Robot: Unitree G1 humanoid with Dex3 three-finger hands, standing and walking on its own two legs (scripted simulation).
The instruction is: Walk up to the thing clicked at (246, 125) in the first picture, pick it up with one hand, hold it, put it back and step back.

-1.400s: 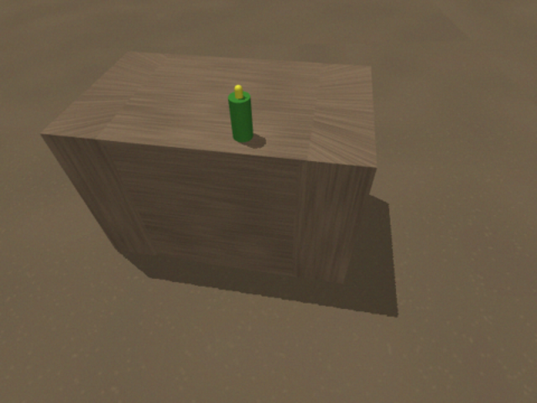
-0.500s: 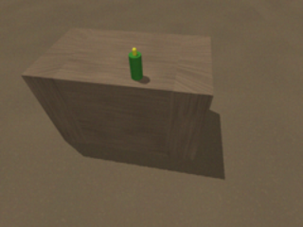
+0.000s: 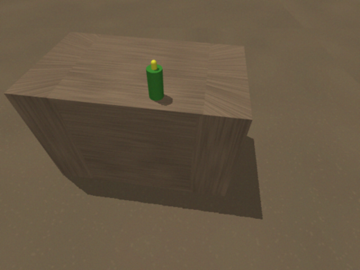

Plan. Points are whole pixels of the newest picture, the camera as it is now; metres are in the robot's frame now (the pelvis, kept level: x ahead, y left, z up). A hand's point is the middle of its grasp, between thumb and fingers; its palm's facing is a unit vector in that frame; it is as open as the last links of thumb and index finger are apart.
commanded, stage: walk up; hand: left
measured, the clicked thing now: (155, 79) +0.80 +0.13 -0.04
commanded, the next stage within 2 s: none
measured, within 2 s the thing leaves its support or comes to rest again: neither
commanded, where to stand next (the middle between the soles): +0.38 -0.04 m, yaw -5 degrees
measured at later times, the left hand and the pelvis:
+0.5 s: hand (102, 223) +0.27 +0.23 -0.13, palm faces -0.09 -0.93 -0.35, open 7.3 cm; pelvis +0.16 -0.02 +0.00, yaw -3 degrees
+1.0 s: hand (120, 174) +0.44 +0.22 -0.16, palm faces -0.18 -0.91 -0.38, open 7.3 cm; pelvis +0.31 -0.03 -0.02, yaw -7 degrees
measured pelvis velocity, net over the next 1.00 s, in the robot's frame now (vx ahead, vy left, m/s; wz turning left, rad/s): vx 0.31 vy -0.03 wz -0.12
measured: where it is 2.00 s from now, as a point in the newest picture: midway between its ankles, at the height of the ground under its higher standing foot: (188, 249)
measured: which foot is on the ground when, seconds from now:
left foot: down 0.00-0.28, up 0.30-0.60, down 0.62-1.00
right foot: up 0.00-0.22, down 0.24-0.62, up 0.64-0.94, down 0.96-1.00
